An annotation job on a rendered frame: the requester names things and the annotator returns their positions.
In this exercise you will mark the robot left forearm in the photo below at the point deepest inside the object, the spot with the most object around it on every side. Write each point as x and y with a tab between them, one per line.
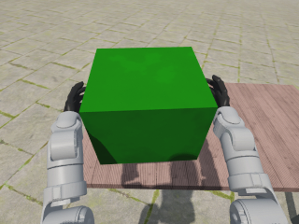
65	175

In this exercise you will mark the right robot upper arm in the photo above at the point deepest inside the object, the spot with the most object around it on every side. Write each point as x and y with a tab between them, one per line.
256	211

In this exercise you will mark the left robot upper arm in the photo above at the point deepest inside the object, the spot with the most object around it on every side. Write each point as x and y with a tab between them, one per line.
74	215

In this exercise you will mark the robot right forearm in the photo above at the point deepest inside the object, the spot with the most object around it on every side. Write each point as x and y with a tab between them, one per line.
246	175

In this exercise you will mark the right robot hand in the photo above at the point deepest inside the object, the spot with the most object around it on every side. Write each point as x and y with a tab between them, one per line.
219	91

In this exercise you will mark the table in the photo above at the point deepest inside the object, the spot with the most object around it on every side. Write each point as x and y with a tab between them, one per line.
269	111

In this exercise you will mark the carton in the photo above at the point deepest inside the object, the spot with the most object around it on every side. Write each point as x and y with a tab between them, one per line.
147	105

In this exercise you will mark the left robot hand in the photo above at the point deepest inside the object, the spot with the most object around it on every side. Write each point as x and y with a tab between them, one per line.
73	99

